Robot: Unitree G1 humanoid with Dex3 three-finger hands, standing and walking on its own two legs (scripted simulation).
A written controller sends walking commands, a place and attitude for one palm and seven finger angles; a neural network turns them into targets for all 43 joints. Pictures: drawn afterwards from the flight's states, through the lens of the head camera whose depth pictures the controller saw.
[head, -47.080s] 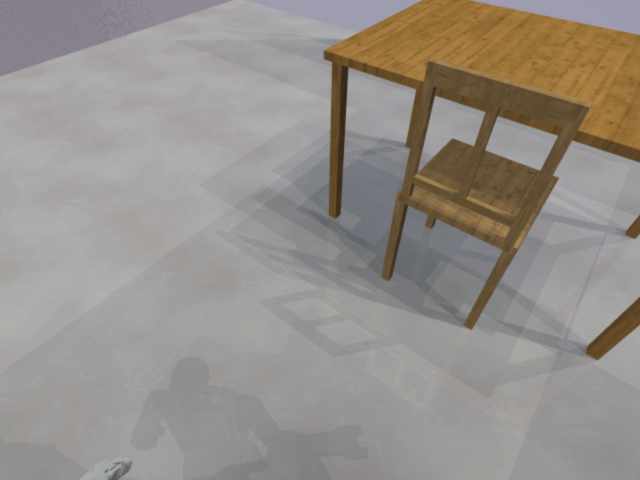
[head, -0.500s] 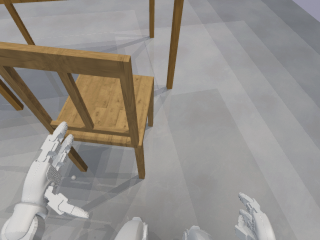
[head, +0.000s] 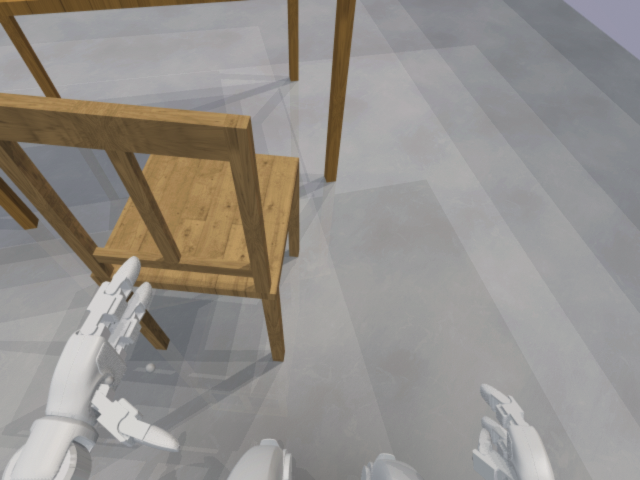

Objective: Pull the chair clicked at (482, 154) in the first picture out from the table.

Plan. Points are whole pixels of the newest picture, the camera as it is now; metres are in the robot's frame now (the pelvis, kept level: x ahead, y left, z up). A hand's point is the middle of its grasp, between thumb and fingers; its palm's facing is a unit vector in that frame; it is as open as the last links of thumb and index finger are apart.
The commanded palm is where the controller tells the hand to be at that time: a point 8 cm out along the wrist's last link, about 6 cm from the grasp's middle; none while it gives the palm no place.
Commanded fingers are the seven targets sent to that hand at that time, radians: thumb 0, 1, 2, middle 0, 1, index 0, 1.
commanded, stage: aim the fingers beside a spindle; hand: left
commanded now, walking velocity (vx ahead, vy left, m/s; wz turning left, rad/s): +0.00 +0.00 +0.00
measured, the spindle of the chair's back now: (150, 212) +0.49 +0.30 -0.03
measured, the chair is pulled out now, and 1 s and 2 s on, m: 0.47 0.47 0.47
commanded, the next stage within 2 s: none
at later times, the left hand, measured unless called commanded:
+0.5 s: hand (189, 343) +0.27 +0.17 +0.02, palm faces -0.06 -1.00 -0.03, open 16.9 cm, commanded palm +0.25 +0.23 +0.03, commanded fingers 0.00 -0.50 0.30 -0.06 -0.08 -0.06 -0.08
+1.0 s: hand (218, 322) +0.30 +0.15 +0.00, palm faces -0.07 -1.00 -0.01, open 16.9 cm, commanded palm +0.29 +0.20 +0.01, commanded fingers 0.00 -0.50 0.30 -0.06 -0.08 -0.06 -0.08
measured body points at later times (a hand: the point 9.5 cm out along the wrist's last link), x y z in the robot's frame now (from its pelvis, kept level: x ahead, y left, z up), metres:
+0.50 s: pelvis +0.00 -0.01 -0.01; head +0.08 +0.00 +0.43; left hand +0.27 +0.23 +0.03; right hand +0.16 -0.26 -0.10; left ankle +0.02 +0.08 -0.66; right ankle +0.01 -0.11 -0.66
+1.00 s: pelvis +0.00 -0.02 -0.02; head +0.10 -0.01 +0.41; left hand +0.30 +0.20 +0.01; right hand +0.16 -0.27 -0.12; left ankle +0.02 +0.08 -0.66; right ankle +0.01 -0.11 -0.66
